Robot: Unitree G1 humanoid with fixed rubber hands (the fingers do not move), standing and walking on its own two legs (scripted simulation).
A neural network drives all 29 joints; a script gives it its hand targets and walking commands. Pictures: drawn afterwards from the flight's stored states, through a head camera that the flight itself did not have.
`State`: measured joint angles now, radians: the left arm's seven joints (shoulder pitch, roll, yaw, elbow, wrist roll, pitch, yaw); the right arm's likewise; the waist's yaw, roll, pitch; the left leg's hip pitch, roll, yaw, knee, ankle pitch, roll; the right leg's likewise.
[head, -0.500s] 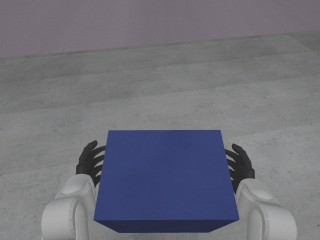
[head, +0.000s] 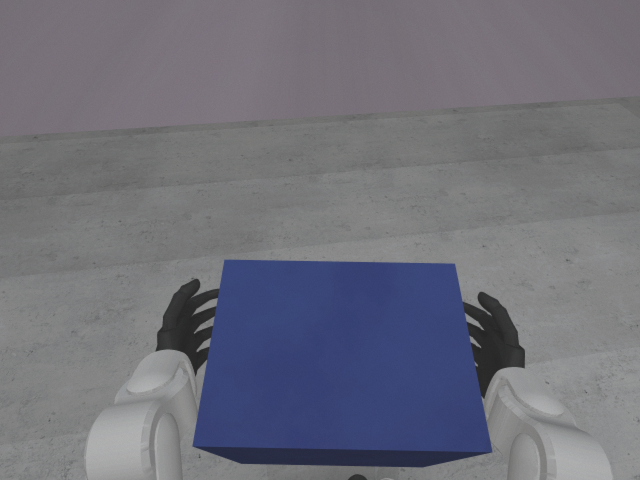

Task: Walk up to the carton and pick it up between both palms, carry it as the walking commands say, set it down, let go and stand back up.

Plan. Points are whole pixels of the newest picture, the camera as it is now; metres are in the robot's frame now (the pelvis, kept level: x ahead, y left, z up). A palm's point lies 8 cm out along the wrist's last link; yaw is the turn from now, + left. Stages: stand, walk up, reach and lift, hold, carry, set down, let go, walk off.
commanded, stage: carry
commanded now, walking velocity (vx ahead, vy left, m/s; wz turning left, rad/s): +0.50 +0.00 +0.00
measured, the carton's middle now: (335, 375) +0.23 +0.00 +0.03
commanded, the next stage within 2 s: none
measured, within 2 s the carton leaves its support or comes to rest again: neither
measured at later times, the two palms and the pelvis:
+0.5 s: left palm (228, 140) +0.58 +0.17 +0.11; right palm (428, 152) +0.58 -0.15 +0.10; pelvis +0.36 +0.01 +0.01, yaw -2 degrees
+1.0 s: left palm (252, 80) +0.80 +0.16 +0.11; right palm (413, 85) +0.80 -0.16 +0.11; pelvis +0.57 +0.00 +0.03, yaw +0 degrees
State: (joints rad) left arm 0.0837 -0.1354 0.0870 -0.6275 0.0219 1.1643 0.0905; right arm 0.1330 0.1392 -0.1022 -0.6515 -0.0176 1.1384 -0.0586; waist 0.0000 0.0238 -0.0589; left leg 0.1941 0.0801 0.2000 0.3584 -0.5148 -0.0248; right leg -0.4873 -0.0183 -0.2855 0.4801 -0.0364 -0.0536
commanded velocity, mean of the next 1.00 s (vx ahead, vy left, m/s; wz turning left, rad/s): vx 0.16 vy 0.00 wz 0.00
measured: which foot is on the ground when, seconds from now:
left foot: down 0.00-0.02, up 0.04-0.48, down 0.50-1.00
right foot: down 0.00-0.52, up 0.54-0.88, down 0.90-1.00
